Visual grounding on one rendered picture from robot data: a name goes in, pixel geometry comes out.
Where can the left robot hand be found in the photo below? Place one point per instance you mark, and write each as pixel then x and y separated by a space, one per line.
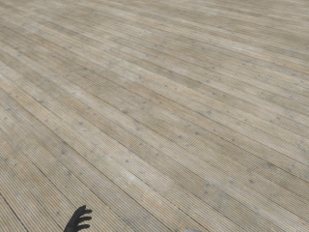
pixel 76 218

